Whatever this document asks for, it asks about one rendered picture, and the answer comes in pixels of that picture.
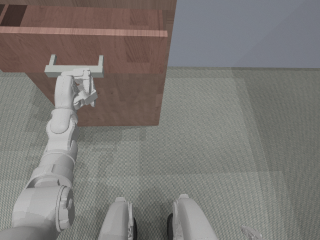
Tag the right robot hand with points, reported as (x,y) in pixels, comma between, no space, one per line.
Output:
(252,234)

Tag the robot left shin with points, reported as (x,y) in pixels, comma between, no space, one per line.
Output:
(130,230)

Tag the drawer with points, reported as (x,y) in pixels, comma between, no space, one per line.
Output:
(132,41)

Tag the cabinet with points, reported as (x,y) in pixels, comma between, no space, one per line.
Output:
(124,99)

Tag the robot left thigh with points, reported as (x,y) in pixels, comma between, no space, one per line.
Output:
(119,217)

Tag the handle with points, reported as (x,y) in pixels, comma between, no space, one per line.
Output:
(53,71)

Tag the robot left forearm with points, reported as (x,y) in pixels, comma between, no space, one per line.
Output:
(59,157)

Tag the left robot upper arm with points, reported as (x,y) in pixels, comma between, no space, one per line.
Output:
(42,213)

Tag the left robot hand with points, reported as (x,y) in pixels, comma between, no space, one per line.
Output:
(66,89)

